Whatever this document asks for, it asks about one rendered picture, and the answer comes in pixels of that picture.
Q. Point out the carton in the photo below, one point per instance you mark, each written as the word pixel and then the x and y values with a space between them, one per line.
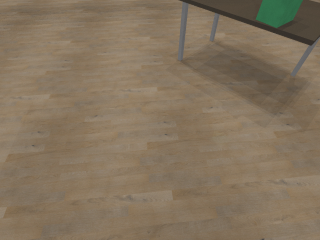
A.
pixel 278 12

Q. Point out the table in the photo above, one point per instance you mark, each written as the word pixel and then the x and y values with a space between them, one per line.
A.
pixel 304 28

